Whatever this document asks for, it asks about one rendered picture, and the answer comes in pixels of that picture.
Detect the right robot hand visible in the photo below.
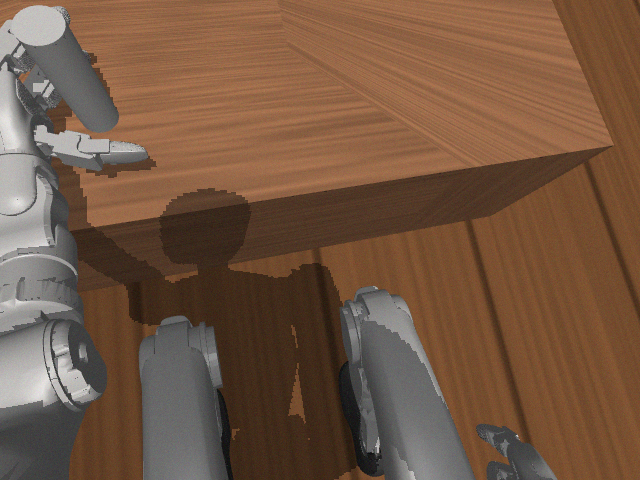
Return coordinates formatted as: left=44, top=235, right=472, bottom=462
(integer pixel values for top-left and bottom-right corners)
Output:
left=476, top=424, right=558, bottom=480

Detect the left robot hand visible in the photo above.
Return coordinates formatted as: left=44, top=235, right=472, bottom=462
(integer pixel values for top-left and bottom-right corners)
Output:
left=0, top=6, right=148, bottom=171

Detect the left robot foot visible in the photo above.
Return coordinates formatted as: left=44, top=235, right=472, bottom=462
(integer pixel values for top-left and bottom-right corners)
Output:
left=217, top=389, right=233, bottom=480

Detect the left robot arm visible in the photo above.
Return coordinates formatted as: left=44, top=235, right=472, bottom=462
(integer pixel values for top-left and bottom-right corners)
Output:
left=0, top=153, right=107, bottom=480

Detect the can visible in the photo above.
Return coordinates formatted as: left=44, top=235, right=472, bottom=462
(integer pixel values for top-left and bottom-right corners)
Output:
left=11, top=5, right=119, bottom=133

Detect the right robot foot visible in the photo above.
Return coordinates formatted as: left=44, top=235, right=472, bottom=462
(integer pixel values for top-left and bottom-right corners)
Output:
left=339, top=361, right=384, bottom=477

